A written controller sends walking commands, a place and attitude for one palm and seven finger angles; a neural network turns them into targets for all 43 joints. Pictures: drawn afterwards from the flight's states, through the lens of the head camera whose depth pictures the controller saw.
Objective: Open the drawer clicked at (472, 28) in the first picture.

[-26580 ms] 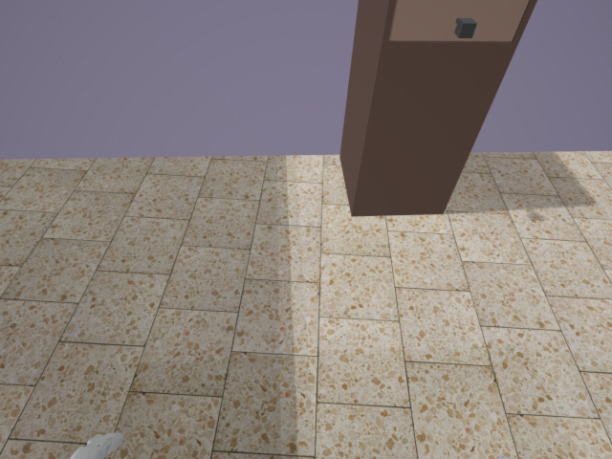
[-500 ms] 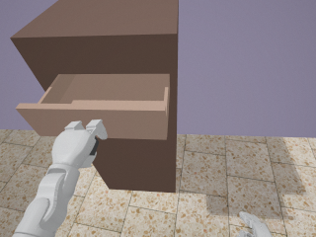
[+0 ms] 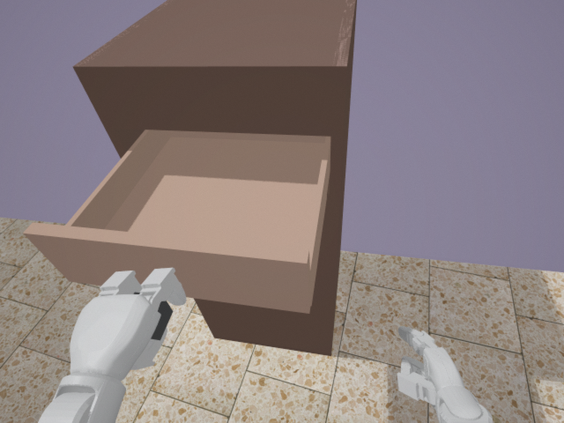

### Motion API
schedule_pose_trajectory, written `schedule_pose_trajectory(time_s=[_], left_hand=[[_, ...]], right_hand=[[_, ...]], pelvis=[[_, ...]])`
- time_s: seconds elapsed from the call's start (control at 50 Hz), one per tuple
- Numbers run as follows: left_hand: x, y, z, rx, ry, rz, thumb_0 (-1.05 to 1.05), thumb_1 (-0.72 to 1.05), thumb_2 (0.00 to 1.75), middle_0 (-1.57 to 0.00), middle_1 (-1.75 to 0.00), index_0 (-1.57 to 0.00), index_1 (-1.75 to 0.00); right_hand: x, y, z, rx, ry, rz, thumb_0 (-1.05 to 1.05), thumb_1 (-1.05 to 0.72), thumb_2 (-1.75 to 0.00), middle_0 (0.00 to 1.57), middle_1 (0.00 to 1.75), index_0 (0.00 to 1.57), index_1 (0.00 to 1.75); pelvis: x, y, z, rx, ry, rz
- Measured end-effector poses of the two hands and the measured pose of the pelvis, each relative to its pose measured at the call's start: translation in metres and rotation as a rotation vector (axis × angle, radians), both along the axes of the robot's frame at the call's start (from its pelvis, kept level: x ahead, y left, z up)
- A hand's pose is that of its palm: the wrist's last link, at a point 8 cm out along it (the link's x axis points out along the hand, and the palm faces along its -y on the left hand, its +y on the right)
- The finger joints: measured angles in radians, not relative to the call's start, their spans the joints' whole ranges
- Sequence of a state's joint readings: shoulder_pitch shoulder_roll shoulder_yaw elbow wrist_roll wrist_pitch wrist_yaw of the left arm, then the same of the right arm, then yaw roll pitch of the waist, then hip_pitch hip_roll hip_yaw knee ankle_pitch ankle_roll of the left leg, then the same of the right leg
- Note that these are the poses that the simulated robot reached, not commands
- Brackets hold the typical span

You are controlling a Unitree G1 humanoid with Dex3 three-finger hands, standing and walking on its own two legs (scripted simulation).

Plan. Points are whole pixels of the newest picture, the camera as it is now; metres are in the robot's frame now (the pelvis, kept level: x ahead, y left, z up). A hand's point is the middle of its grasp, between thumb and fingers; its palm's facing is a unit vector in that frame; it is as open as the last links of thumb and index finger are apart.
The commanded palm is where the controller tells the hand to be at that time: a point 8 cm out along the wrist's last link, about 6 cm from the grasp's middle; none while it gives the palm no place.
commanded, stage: pull the drawer open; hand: left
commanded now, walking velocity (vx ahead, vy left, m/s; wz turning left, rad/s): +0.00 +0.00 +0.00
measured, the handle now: (154, 301) +0.24 +0.21 +0.09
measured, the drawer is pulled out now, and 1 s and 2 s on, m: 0.25 0.30 0.30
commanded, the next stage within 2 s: open the thumb to release the handle in 0.52 s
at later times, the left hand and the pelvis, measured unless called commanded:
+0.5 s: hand (124, 386) +0.14 +0.21 +0.08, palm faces +0.07 -0.15 -0.99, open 7.1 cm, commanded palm +0.08 +0.21 +0.13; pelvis -0.01 +0.00 -0.01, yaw -2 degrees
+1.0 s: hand (123, 378) +0.15 +0.21 +0.08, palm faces +0.07 -0.11 -0.99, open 9.5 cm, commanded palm +0.11 +0.22 +0.13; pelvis -0.02 -0.02 +0.00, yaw +0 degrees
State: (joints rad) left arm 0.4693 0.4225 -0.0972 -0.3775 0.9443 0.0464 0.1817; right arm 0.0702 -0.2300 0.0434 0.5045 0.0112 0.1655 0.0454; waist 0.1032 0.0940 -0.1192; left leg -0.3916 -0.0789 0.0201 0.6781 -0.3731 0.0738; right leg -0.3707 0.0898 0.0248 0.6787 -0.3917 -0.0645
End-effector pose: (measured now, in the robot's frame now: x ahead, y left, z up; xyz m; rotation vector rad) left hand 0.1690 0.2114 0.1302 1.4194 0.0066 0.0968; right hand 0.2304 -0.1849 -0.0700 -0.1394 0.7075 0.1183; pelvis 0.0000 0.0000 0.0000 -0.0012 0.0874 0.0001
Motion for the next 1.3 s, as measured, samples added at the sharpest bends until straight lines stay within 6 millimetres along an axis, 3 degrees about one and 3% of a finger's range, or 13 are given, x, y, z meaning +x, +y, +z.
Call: schedule_pose_trajectory(time_s=[0.3, 0.42, 0.82, 0.94, 1.14, 1.3], left_hand=[[-0.048, 0.002, 0.001, -0.012, 0.039, 0.010, 0.03, 0.46, 0.64, -0.42, -1.35, -0.42, -1.35], [-0.053, 0.002, 0.000, -0.009, 0.015, 0.019, 0.02, 0.48, 0.66, -0.42, -1.35, -0.38, -1.34], [-0.049, 0.003, -0.001, 0.043, -0.027, 0.019, -0.02, 0.42, 0.70, -0.40, -1.32, -0.40, -1.32], [-0.047, 0.003, 0.001, 0.043, -0.016, 0.023, -0.01, 0.24, 0.62, -0.38, -1.29, -0.42, -1.31], [-0.048, 0.003, 0.002, 0.041, 0.017, 0.020, 0.00, -0.28, 0.40, -0.34, -1.22, -0.39, -1.27], [-0.049, 0.003, 0.002, 0.032, 0.014, 0.023, 0.00, -0.45, 0.32, -0.32, -1.20, -0.37, -1.24]], right_hand=[[-0.042, -0.042, -0.006, -0.074, 0.053, -0.066, 0.01, -0.91, -0.90, 0.20, 0.30, 0.20, 0.30], [-0.050, -0.052, -0.011, -0.087, 0.053, -0.090, 0.01, -0.91, -0.90, 0.20, 0.30, 0.19, 0.30], [-0.035, -0.021, -0.024, -0.053, 0.065, -0.035, 0.01, -0.91, -0.90, 0.20, 0.30, 0.20, 0.30], [-0.031, -0.023, -0.015, -0.066, 0.047, -0.024, 0.01, -0.91, -0.90, 0.20, 0.30, 0.20, 0.30], [-0.036, -0.047, -0.004, -0.112, 0.024, -0.052, 0.01, -0.90, -0.90, 0.20, 0.30, 0.20, 0.30], [-0.047, -0.060, -0.009, -0.140, 0.048, -0.074, 0.01, -0.91, -0.90, 0.20, 0.30, 0.20, 0.30]], pelvis=[[-0.008, -0.004, -0.003, -0.004, 0.009, -0.034], [-0.013, -0.003, -0.007, -0.002, 0.022, -0.037], [-0.016, -0.009, -0.010, 0.004, 0.003, 0.002], [-0.019, -0.017, -0.006, 0.007, -0.014, 0.007], [-0.025, -0.025, -0.001, 0.008, -0.029, 0.002], [-0.028, -0.026, -0.001, 0.006, -0.025, 0.009]])
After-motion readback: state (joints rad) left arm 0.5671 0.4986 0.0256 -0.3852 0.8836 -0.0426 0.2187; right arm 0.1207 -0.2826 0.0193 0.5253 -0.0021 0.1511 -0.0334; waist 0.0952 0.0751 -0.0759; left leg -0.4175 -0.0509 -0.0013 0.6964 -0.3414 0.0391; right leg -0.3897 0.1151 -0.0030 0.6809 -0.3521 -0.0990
